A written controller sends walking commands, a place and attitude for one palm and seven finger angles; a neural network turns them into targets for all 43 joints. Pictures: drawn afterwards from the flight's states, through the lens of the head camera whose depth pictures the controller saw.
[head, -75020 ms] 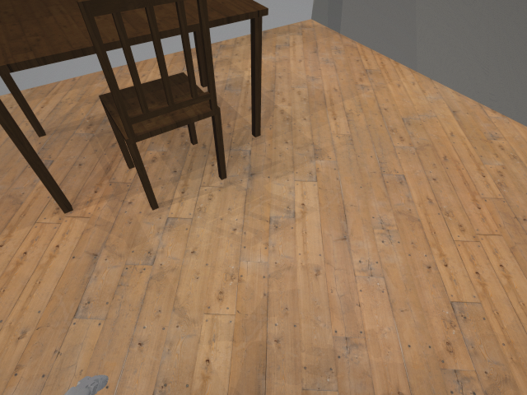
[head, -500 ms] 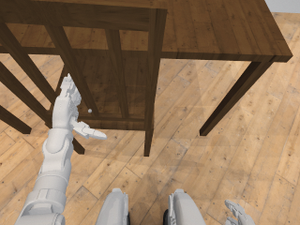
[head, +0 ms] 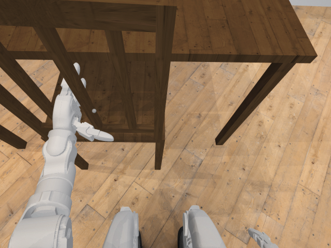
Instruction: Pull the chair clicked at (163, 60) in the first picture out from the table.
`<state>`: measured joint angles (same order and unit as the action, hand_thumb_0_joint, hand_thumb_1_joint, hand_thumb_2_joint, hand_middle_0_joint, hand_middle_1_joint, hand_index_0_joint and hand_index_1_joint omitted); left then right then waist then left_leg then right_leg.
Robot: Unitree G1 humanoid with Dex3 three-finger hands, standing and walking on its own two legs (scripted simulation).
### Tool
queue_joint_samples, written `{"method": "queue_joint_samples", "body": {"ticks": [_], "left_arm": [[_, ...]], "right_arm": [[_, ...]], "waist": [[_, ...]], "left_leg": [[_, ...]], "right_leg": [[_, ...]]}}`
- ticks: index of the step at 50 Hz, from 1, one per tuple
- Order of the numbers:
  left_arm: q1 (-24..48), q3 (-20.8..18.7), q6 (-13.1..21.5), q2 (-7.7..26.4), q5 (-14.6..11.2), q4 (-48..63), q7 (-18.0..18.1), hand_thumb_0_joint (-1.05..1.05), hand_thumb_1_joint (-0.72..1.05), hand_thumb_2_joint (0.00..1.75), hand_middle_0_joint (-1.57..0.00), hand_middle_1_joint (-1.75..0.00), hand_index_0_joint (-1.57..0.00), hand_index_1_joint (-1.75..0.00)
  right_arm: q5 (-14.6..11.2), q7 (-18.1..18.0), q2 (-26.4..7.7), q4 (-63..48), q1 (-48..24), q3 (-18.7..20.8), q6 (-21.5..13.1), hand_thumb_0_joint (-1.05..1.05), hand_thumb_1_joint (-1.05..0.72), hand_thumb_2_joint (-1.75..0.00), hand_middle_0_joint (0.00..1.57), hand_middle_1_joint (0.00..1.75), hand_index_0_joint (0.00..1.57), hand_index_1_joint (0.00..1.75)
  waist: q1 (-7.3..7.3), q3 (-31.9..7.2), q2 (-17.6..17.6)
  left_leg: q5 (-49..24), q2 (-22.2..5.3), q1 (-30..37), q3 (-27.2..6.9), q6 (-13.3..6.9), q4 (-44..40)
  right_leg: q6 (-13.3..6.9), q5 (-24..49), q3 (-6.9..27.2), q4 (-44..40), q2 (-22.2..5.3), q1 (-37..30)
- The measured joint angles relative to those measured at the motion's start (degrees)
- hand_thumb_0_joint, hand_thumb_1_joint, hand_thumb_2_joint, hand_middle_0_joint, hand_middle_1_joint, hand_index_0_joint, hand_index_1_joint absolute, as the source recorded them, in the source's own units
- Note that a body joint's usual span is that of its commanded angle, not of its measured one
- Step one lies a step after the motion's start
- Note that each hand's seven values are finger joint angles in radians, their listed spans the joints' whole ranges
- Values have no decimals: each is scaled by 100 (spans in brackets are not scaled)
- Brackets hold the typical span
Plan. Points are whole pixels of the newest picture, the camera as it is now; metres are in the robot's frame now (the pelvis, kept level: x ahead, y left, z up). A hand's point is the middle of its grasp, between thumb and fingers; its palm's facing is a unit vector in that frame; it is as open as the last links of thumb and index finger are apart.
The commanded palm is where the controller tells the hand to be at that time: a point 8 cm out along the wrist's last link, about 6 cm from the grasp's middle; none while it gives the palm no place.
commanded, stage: push the fingers through the gap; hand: left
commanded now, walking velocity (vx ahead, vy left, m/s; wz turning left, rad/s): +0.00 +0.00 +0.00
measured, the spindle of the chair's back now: (80, 92) +0.46 +0.19 +0.05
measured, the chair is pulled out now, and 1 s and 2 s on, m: -0.08 -0.08 -0.04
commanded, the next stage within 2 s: hook a spindle and tug to test in 0.14 s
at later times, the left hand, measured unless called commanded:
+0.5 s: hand (94, 109) +0.43 +0.16 +0.02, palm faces +0.00 -1.00 -0.03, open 16.2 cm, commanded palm +0.41 +0.20 +0.02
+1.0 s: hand (96, 108) +0.44 +0.16 +0.02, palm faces -0.01 -1.00 -0.03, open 7.8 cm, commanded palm +0.41 +0.20 +0.02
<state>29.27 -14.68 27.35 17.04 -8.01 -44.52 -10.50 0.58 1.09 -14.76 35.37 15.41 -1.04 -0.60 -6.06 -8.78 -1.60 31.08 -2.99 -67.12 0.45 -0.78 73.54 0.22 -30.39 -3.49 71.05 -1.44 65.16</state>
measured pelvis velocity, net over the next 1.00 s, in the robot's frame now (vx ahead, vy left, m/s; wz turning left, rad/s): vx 0.01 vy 0.00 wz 0.00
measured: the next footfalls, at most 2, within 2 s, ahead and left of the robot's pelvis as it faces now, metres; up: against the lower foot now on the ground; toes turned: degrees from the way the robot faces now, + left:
none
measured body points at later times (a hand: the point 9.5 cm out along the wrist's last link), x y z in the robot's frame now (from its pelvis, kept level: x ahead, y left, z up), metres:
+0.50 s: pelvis +0.00 +0.00 +0.00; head +0.14 +0.02 +0.43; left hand +0.43 +0.22 +0.03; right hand +0.09 -0.26 -0.12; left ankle +0.03 +0.11 -0.62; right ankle +0.03 -0.13 -0.62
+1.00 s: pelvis +0.01 +0.00 +0.00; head +0.14 +0.02 +0.43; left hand +0.43 +0.21 +0.03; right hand +0.10 -0.26 -0.12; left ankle +0.03 +0.11 -0.62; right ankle +0.03 -0.13 -0.62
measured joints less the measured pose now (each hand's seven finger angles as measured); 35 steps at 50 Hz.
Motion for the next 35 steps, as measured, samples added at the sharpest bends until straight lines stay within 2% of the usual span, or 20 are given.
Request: {"method": "queue_joint_samples", "body": {"ticks": [14,18,23,30,35], "left_arm": [[-4,3,72,-26,6,14,6,-1,-50,30,-6,-8,-6,-8],[99,48,76,-50,1,-104,62,-1,-50,30,-8,-13,-8,-13],[203,54,147,-80,48,-163,148,-1,-50,30,-13,-29,-12,-28],[250,111,67,-80,13,-184,273,-1,-49,31,-23,-62,-21,-61],[251,139,31,-85,-6,-204,330,-1,-40,35,-32,-88,-28,-87]], "right_arm": [[6,18,10,-27,-61,7,49,1,-90,-89,20,30,20,29],[5,20,3,-31,-73,4,42,1,-90,-89,20,30,20,29],[24,27,-4,-8,-88,17,45,1,-90,-89,20,30,20,29],[22,46,-4,38,-77,48,79,1,-90,-89,20,29,20,29],[20,58,6,61,-43,52,84,1,-90,-89,20,29,20,29]], "waist": [[7,-3,-1],[19,2,0],[43,13,6],[71,12,-32],[80,2,-33]], "left_leg": [[7,0,14,8,-8,-6],[1,16,-17,-13,-7,12],[-3,30,-88,-35,-4,53],[-8,38,-104,-48,1,56],[-16,40,-71,-51,4,14]], "right_leg": [[11,4,12,-17,4,-15],[10,-1,-8,-1,-10,3],[4,-9,-26,42,-23,62],[-1,-10,-38,45,-29,71],[-5,-5,-41,7,-28,39]]}}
